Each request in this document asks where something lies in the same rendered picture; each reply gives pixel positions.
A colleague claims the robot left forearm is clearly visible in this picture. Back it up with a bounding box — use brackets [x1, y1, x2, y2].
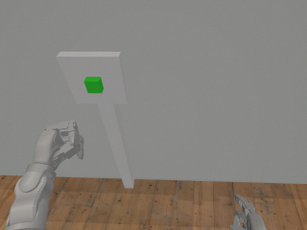
[4, 163, 57, 230]

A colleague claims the button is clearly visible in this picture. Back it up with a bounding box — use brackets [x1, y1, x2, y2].
[84, 77, 104, 94]

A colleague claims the panel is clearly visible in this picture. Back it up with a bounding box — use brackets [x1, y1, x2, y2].
[57, 52, 134, 189]

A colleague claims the left robot hand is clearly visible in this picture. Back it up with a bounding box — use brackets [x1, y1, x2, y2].
[33, 120, 84, 171]

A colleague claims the right robot hand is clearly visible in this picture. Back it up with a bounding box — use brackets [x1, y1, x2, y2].
[230, 194, 267, 230]

